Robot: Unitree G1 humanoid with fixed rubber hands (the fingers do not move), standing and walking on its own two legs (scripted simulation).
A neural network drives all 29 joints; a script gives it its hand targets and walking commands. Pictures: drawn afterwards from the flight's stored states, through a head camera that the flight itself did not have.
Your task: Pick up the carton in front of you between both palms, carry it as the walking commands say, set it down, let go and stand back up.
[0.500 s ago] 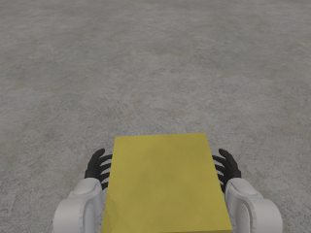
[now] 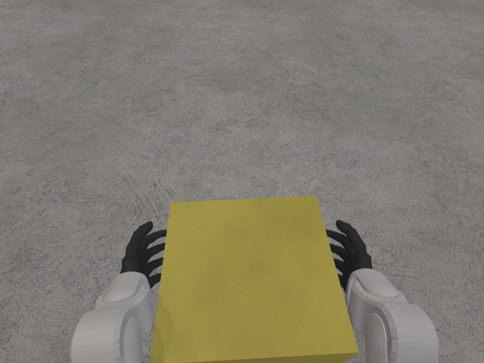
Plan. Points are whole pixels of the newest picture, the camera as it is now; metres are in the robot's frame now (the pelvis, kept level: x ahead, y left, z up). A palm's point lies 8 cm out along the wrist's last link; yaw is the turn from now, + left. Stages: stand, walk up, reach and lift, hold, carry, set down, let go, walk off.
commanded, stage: carry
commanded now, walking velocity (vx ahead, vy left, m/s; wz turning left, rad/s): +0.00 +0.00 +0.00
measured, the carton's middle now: (247, 299) +0.24 +0.00 +0.02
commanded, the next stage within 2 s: none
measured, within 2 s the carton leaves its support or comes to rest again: neither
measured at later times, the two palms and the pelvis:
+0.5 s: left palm (163, 203) +0.37 +0.14 +0.09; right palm (343, 204) +0.37 -0.16 +0.09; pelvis +0.12 -0.02 +0.00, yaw +1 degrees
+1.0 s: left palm (169, 214) +0.38 +0.14 +0.04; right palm (334, 214) +0.39 -0.16 +0.04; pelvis +0.10 -0.02 +0.00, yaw +1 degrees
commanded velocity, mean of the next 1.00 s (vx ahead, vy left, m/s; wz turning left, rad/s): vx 0.00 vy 0.00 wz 0.00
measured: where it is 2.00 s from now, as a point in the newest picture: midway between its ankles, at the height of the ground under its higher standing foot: outside the picture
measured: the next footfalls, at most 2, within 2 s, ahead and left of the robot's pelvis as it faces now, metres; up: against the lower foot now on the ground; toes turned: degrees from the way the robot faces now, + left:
right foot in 0.16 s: +0.11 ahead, -0.14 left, +0.00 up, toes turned +8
